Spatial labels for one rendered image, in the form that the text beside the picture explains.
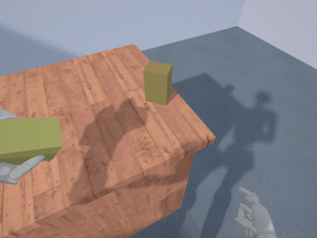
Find table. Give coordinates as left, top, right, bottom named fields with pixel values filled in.
left=0, top=44, right=216, bottom=238

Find left robot hand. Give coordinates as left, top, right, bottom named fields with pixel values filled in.
left=0, top=108, right=45, bottom=184

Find sponge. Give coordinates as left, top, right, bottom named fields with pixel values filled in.
left=0, top=117, right=62, bottom=166

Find right robot hand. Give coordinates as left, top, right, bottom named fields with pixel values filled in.
left=235, top=186, right=276, bottom=238

